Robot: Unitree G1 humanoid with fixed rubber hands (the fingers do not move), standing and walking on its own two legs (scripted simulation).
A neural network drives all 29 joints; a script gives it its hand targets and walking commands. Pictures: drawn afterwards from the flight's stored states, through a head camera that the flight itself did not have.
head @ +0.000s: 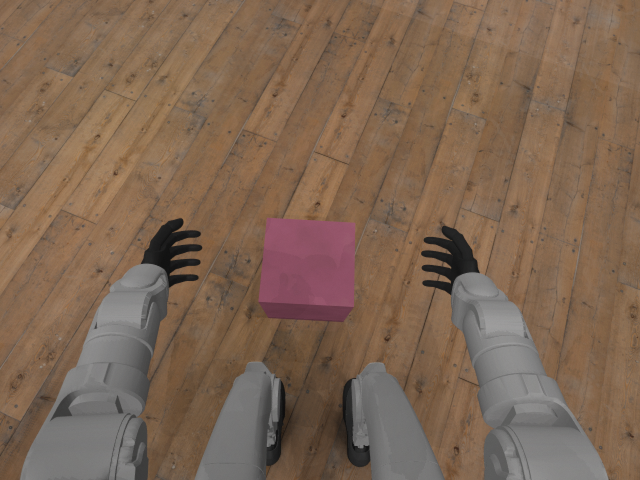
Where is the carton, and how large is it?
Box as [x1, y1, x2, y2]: [258, 218, 354, 321]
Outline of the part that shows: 267,218 258,301 268,317 343,321 353,307 354,223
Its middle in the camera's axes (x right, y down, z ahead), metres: -0.02 +0.09 +0.99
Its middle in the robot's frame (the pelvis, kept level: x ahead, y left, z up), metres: +0.48 +0.01 -0.55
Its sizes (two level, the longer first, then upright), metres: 0.210 0.200 0.250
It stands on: the floor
